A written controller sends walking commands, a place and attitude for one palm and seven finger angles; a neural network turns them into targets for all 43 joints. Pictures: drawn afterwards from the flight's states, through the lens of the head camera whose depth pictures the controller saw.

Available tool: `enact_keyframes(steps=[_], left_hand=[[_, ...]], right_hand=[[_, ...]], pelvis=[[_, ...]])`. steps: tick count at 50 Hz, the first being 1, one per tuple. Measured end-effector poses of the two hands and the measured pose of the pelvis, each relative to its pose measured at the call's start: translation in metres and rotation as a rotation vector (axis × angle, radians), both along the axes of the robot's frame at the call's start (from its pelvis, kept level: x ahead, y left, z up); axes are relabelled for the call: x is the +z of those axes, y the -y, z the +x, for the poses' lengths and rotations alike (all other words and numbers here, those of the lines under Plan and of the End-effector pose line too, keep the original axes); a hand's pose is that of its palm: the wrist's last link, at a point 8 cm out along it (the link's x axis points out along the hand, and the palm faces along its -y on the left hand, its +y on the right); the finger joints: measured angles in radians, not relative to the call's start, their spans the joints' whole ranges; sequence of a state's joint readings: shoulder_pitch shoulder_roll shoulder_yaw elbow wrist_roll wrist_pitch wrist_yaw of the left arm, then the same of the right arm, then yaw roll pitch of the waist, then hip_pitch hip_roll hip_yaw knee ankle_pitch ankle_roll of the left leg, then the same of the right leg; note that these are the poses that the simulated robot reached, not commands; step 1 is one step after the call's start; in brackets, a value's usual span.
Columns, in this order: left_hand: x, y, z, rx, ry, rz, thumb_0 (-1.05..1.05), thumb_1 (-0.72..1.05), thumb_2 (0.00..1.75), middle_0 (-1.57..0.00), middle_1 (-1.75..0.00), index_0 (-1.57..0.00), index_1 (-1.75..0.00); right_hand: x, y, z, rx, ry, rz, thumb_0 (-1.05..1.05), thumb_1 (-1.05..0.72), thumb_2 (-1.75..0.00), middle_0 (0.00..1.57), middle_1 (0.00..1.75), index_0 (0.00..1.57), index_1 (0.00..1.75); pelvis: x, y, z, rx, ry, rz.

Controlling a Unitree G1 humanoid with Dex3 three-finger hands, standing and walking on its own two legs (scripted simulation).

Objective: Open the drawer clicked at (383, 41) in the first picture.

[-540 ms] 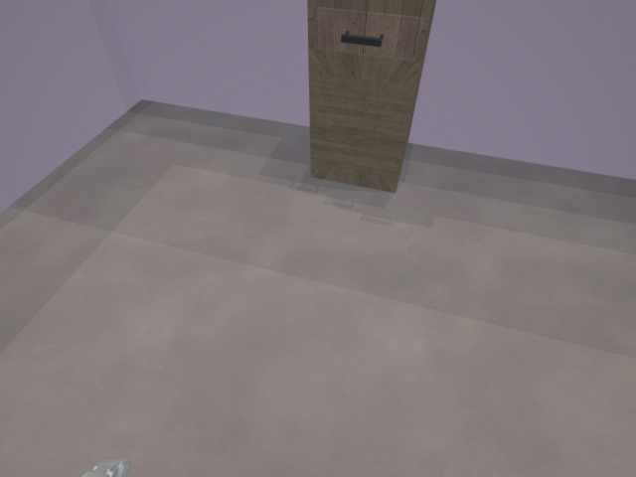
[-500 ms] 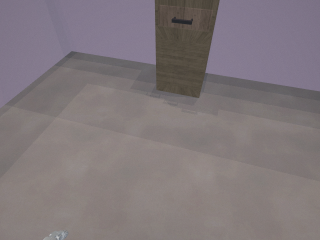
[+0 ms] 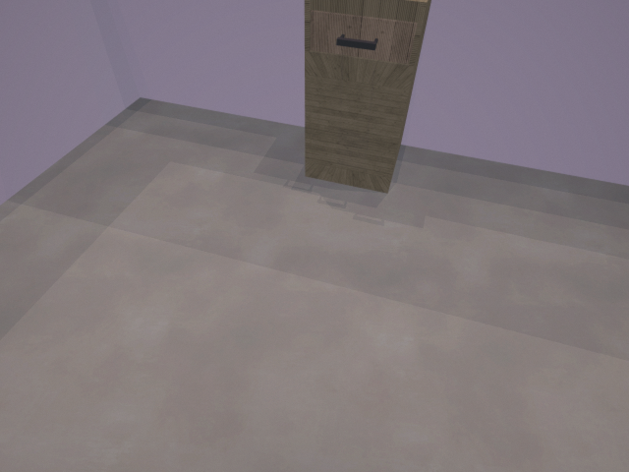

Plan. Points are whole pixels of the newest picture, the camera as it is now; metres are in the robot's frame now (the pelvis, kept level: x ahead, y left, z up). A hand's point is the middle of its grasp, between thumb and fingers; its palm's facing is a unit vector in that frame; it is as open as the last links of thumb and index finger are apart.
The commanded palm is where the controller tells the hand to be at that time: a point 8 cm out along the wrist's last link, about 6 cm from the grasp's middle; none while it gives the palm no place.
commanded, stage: stand and wait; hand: left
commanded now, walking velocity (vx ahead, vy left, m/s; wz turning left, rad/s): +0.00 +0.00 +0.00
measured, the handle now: (357, 41) +1.54 -0.07 -0.06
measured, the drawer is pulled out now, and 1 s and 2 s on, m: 0.00 0.00 0.00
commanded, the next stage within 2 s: look at it before walking up in 0.32 s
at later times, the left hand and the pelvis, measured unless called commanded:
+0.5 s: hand out of the picture +0.07 +0.25 -0.15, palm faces -0.04 -0.94 -0.33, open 7.4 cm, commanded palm none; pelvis -0.01 +0.00 +0.00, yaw +0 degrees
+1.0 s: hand out of the picture +0.07 +0.25 -0.15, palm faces -0.04 -0.94 -0.33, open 7.4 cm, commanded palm none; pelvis +0.00 +0.01 +0.00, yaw -1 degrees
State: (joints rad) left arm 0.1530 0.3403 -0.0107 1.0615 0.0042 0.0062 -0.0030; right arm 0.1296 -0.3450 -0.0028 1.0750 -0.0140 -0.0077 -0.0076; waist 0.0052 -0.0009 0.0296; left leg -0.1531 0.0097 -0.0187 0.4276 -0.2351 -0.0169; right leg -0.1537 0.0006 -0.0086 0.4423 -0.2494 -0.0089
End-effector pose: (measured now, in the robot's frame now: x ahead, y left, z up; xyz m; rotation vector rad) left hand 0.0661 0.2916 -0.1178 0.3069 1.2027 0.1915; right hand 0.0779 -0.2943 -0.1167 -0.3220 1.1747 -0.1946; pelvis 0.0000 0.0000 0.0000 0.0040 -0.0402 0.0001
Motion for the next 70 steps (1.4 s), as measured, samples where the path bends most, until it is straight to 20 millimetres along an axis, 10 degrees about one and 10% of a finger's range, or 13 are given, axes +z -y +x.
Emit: enact_keyframes(steps=[17,53,70], left_hand=[[0.003,-0.003,-0.007,-0.010,-0.013,0.007,0.01,0.90,0.90,-0.20,-0.30,-0.21,-0.30],[0.001,-0.005,0.003,-0.014,-0.026,0.004,0.00,0.90,0.90,-0.20,-0.30,-0.20,-0.30],[-0.054,0.045,-0.032,0.071,-0.283,-0.184,0.00,0.90,0.90,-0.20,-0.30,-0.20,-0.30]], right_hand=[[-0.004,-0.003,-0.024,-0.017,-0.044,0.015,0.01,-0.90,-0.90,0.21,0.30,0.20,0.30],[0.000,-0.008,-0.005,-0.014,-0.030,0.011,0.01,-0.90,-0.90,0.20,0.30,0.20,0.30],[-0.040,-0.076,-0.032,-0.157,-0.197,0.120,0.01,-0.90,-0.90,0.20,0.30,0.20,0.30]], pelvis=[[0.002,-0.001,-0.009,-0.005,-0.002,0.000],[0.003,-0.006,0.002,-0.014,-0.011,-0.001],[-0.023,-0.019,0.081,-0.069,-0.037,-0.012]])
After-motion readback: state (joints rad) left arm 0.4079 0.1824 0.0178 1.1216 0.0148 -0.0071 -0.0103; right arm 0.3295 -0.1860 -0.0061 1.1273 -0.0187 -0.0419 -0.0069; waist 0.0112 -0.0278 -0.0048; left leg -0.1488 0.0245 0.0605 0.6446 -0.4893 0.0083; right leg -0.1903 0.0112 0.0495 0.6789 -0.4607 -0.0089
